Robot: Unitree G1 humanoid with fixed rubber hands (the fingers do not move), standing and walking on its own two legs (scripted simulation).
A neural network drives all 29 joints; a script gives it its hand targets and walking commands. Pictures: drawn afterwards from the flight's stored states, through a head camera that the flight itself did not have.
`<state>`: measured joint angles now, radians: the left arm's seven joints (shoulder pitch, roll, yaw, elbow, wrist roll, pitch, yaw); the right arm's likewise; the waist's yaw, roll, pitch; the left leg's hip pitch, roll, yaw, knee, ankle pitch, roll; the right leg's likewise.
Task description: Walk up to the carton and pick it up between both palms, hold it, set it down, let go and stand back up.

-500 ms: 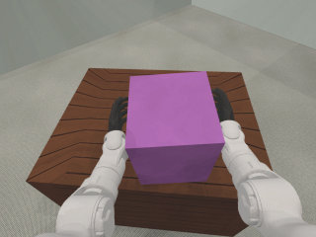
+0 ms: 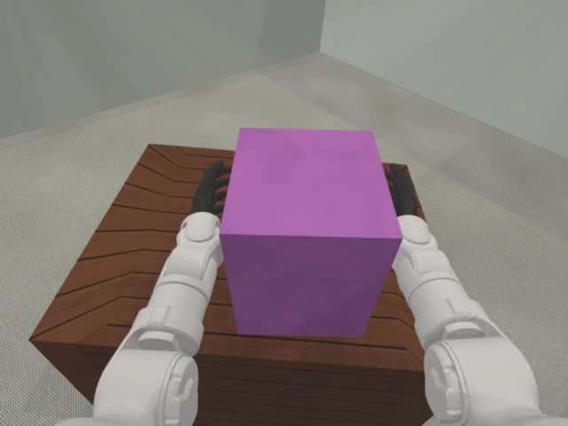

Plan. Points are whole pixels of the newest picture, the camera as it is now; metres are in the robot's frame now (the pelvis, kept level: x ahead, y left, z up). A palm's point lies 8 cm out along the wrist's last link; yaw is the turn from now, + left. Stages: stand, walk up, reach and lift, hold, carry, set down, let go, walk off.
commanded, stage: reach and lift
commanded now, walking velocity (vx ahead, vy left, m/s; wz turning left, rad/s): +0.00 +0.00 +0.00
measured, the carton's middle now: (303, 235) +0.39 +0.00 +0.08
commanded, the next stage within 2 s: hold in 1.34 s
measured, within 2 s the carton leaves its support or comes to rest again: neither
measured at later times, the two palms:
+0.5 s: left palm (192, 190) +0.37 +0.16 +0.17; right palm (404, 213) +0.38 -0.13 +0.15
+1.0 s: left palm (189, 181) +0.38 +0.16 +0.18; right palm (402, 205) +0.38 -0.13 +0.16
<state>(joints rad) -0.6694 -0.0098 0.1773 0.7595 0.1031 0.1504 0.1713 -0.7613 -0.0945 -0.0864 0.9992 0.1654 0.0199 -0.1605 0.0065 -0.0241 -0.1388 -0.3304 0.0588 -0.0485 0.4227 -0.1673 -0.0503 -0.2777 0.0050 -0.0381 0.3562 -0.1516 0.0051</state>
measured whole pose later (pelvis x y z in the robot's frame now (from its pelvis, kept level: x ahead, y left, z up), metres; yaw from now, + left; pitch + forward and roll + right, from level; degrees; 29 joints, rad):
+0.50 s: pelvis +0.02 +0.02 +0.00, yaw +1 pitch -5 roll -1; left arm -0.54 -0.05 0.22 0.31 0.22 0.50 0.06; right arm -0.62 -0.06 -0.02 0.65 0.21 0.27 -0.22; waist -0.07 -0.02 -0.04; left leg -0.09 0.02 -0.06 0.37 -0.19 -0.02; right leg -0.02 -0.02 -0.04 0.28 -0.17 0.03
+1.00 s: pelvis +0.01 +0.01 +0.00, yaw +1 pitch -5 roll -1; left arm -0.62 -0.05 0.25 0.31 0.26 0.56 0.04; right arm -0.69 -0.05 -0.07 0.69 0.18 0.28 -0.20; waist -0.06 -0.03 -0.03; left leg -0.11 0.03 -0.06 0.37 -0.18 -0.03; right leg -0.04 -0.02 -0.03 0.28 -0.16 0.03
